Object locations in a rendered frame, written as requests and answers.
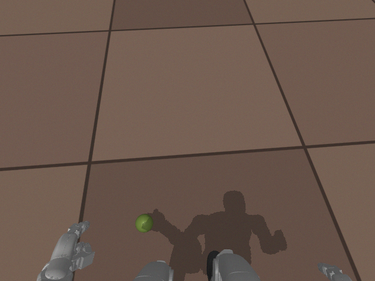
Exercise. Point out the left robot arm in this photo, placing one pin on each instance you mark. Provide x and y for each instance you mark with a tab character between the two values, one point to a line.
58	269

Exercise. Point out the ball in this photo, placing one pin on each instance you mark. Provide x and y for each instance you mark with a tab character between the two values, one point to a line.
144	223

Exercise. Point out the left robot hand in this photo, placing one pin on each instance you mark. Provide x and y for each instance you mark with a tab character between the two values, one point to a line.
80	253

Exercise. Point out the right robot hand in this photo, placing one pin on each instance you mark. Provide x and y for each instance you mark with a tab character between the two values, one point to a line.
333	272

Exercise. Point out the right robot foot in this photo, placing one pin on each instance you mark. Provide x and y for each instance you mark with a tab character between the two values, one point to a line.
210	258

